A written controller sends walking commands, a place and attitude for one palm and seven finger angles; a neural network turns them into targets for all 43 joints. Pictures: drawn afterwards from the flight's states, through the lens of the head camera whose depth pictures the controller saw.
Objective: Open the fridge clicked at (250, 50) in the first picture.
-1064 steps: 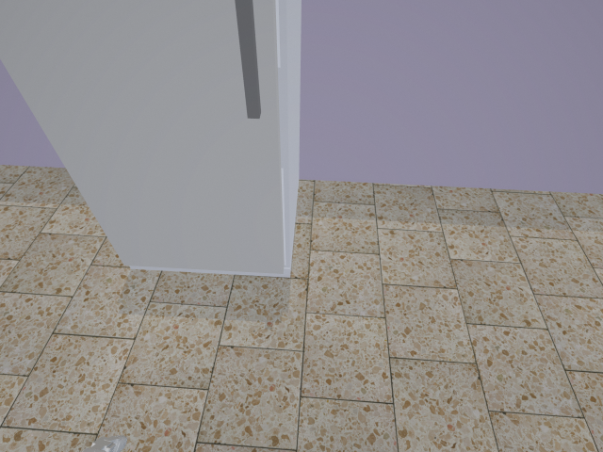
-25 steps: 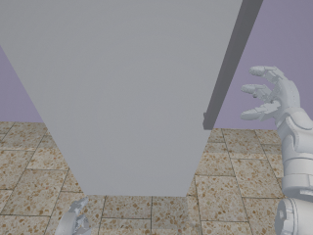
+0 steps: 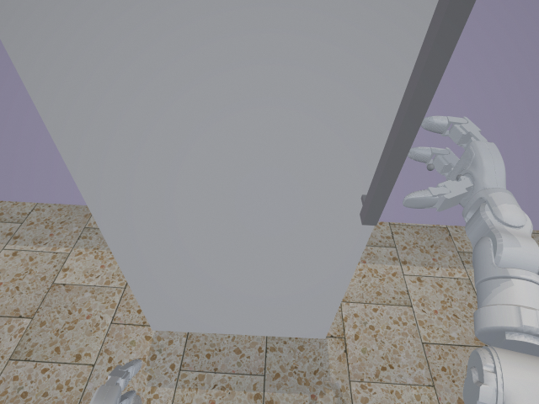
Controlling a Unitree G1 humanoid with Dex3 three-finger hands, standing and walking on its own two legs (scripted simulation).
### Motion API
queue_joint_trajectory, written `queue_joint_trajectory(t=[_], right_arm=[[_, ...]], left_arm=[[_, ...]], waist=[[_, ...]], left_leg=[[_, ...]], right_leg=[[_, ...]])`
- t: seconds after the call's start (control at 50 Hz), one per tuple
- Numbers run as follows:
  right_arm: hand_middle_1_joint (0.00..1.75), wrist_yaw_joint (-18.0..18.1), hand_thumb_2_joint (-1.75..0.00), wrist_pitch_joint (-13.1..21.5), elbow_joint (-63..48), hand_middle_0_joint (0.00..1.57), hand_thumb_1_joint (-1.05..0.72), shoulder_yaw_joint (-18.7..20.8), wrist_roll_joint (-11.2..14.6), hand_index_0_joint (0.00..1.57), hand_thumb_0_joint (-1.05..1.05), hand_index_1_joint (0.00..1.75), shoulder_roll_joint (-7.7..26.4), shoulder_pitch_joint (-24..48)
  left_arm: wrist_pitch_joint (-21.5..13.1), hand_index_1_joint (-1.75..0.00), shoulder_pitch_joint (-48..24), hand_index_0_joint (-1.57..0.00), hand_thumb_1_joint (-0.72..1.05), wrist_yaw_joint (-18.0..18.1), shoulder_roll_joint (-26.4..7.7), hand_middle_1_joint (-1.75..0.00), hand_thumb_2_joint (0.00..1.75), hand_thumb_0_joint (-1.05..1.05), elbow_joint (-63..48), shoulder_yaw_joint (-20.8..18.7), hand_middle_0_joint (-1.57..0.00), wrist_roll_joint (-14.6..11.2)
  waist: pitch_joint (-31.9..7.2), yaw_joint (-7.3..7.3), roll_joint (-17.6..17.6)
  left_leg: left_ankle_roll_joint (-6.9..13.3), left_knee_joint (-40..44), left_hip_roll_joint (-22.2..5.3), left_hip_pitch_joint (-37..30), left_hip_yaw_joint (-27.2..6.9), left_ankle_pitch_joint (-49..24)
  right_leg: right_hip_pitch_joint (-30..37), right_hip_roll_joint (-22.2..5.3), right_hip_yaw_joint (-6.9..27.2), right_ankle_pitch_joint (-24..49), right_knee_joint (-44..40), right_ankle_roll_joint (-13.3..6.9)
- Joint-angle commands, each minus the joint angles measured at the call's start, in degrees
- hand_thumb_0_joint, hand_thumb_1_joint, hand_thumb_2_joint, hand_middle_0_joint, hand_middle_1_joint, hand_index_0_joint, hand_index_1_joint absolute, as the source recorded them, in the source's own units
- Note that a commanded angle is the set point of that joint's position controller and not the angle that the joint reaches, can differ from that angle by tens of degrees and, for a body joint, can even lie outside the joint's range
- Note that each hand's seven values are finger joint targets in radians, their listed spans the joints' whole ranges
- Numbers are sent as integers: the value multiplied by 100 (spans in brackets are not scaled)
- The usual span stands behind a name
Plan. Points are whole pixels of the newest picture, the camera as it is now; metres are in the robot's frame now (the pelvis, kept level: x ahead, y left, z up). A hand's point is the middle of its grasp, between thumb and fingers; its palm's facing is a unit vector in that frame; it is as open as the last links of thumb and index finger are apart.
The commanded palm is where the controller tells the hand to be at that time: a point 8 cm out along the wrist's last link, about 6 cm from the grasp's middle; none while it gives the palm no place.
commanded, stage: feel for the door with the fingertips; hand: right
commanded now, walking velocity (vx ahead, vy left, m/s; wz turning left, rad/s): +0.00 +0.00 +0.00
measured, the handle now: (399, 123) +0.47 -0.14 +0.22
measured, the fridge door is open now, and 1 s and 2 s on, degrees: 0 0 0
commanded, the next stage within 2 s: slide the fingers in behind the handle in 0.50 s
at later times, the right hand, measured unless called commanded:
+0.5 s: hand (427, 157) +0.43 -0.18 +0.19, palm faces +0.02 +1.00 +0.00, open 14.0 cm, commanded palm +0.41 -0.23 +0.19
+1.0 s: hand (423, 159) +0.42 -0.18 +0.19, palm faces -0.02 +1.00 +0.00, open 13.9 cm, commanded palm +0.40 -0.22 +0.19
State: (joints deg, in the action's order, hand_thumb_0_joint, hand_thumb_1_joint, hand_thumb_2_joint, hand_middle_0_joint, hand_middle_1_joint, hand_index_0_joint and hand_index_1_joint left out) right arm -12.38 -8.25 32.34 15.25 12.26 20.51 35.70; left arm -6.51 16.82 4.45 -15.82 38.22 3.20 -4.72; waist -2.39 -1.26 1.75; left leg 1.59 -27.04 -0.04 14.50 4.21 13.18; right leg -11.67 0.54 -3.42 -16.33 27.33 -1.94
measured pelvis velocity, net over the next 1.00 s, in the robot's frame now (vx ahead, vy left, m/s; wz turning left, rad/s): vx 0.00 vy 0.00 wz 0.01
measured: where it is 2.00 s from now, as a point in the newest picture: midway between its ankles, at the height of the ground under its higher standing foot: outside the picture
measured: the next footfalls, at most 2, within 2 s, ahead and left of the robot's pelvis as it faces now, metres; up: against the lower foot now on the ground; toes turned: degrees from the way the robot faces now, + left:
none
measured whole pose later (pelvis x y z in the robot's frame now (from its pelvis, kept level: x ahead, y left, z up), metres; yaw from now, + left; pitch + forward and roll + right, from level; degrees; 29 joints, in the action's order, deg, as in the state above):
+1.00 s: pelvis +0.00 +0.00 +0.00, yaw +0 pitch +1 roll +0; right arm -11.7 -3.3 40.4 14.4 11.3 20.4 40.7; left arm -6.7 19.1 3.6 -15.7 38.6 3.0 -4.7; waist -2.8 -1.8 1.7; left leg 1.3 -27.5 -0.2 16.1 3.6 12.8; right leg -13.1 0.8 -3.9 -16.2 27.7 -2.3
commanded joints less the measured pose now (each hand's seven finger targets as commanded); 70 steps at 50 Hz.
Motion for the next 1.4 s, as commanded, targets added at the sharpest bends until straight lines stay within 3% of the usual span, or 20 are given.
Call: queue_joint_trajectory(t=[0.0,0.04,0.12,0.18,0.26,0.3,0.34,0.38,0.6,0.68,0.74,0.82,0.86,1.0,1.1,1.16,1.22,1.3,1.32,1.38], right_arm=[[120,136,-30,284,-1028,30,50,622,-9,30,0,120,1772,2683],[120,145,-30,368,-1254,30,50,351,-30,30,0,120,1457,3024],[120,65,-30,507,-1190,30,50,302,6,30,0,120,1378,3092],[120,-4,-30,414,-751,30,50,174,31,30,0,120,1202,2993],[120,36,-30,374,-608,30,50,198,-20,30,0,120,1284,3212],[120,82,-30,444,-585,30,50,411,-45,30,0,120,1563,3165],[120,56,-30,548,-821,30,50,138,-36,30,0,120,1250,3453],[120,70,-30,606,-776,30,50,193,-41,30,0,120,1301,3509],[120,119,-30,708,270,30,50,50,-136,30,0,120,1301,4200],[120,39,-30,860,241,30,50,4,-96,30,0,120,1130,3970],[120,-10,-30,923,350,30,50,118,-50,30,0,120,1252,3776],[120,-19,-30,966,40,30,50,264,-86,30,0,120,1452,3661],[120,-35,-30,954,-251,30,50,90,-60,30,0,120,1216,3618],[120,193,-30,638,-793,30,50,-23,-35,30,0,120,934,3321],[120,441,-30,552,-1147,30,50,126,-116,30,0,120,1036,3260],[120,462,-30,509,-1262,30,50,-6,-143,30,0,120,831,3272],[120,457,-30,393,-1071,30,50,193,-111,30,0,120,998,3024],[120,408,-30,328,-1259,30,50,129,-102,30,0,120,891,2700],[120,381,-30,316,-1400,30,50,0,-89,30,0,120,732,2785],[120,370,-30,216,-1469,30,50,-100,-44,30,0,120,619,2805]], left_arm=[[-235,-30,-510,-20,90,97,-763,-30,90,0,-775,-282,-20,26],[-263,-30,-552,-20,90,89,-693,-30,90,0,-855,-258,-20,27],[-290,-30,-482,-20,90,90,-690,-30,90,0,-824,-272,-20,27],[-261,-30,-430,-20,90,86,-703,-30,90,0,-763,-251,-20,7],[-224,-30,-390,-20,90,78,-729,-30,90,0,-758,-272,-20,6],[-190,-30,-343,-20,90,81,-756,-30,90,0,-745,-299,-20,26],[-212,-30,-368,-20,90,68,-707,-30,90,0,-797,-283,-20,17],[-222,-30,-313,-20,90,62,-712,-30,90,0,-755,-289,-20,26],[-215,-30,-48,-20,90,91,-798,-30,90,0,-503,-304,-20,34],[-283,-30,-33,-20,90,41,-760,-30,90,0,-562,-304,-20,28],[-273,-30,-31,-20,90,30,-793,-30,90,0,-580,-306,-20,24],[-291,-30,-95,-20,90,11,-790,-30,90,0,-668,-304,-20,25],[-313,-30,-137,-20,90,-4,-758,-30,90,0,-722,-306,-20,16],[-304,-30,-361,-20,90,-26,-723,-30,90,0,-761,-293,-20,4],[-269,-30,-449,-20,90,-4,-678,-30,90,0,-785,-284,-20,53],[-255,-30,-503,-20,90,-10,-617,-30,90,0,-809,-267,-20,51],[-185,-30,-523,-20,90,-1,-637,-30,90,0,-815,-265,-20,47],[-142,-30,-604,-20,90,-22,-630,-30,90,0,-910,-268,-20,41],[-137,-30,-628,-20,90,-25,-601,-30,90,0,-931,-265,-20,35],[-106,-30,-653,-20,90,-17,-600,-30,90,0,-913,-268,-20,16]], waist=[[-1337,75,-290],[-1508,23,-59],[-1752,-4,-52],[-1430,-41,-128],[-1409,-53,-62],[-1569,-19,-313],[-1702,-69,-45],[-1752,-56,23],[-1375,-276,-155],[-1683,-175,74],[-1517,-150,-342],[-1586,-66,-13],[-1640,-74,23],[-1294,-34,-89],[-1581,26,-314],[-1676,40,0],[-1623,75,-206],[-1676,130,-302],[-1724,97,-91],[-1587,41,-158]], left_leg=[[66,325,-185,-620,-395,-1151],[81,283,-187,-651,-409,-1270],[90,224,-160,-730,-397,-1692],[92,238,-154,-547,-354,-1635],[95,246,-170,-465,-369,-1471],[83,224,-164,-614,-373,-1600],[101,179,-162,-596,-372,-1697],[114,162,-141,-572,-353,-1694],[95,266,-134,-161,-341,-1089],[123,186,-123,-244,-347,-1212],[98,213,-109,-314,-354,-1178],[120,209,-117,-351,-376,-1095],[127,188,-113,-381,-350,-1215],[106,252,-94,-227,-305,-945],[86,236,-102,-537,-345,-1269],[108,181,-111,-592,-355,-1555],[87,222,-121,-724,-376,-1662],[92,174,-139,-867,-369,-1941],[93,167,-143,-840,-375,-2003],[85,201,-126,-716,-355,-1891]], right_leg=[[136,-201,401,1116,-351,-47],[266,-173,411,1197,-353,-51],[512,-185,393,1603,-280,-43],[360,-178,397,1500,-295,-20],[277,-163,407,1347,-292,-31],[280,-185,398,1480,-247,-51],[432,-170,411,1606,-246,-36],[502,-175,450,1690,-242,-7],[235,-189,493,1112,-267,-43],[360,-168,502,1259,-244,-4],[147,-185,480,1129,-269,-50],[215,-190,487,1096,-301,-39],[320,-199,482,1229,-310,-25],[341,-246,509,1092,-384,4],[409,-233,445,1359,-372,-17],[541,-201,415,1624,-342,19],[402,-192,342,1593,-346,-10],[412,-188,324,1814,-303,-17],[491,-177,303,1876,-300,-9],[475,-167,325,1754,-285,-9]])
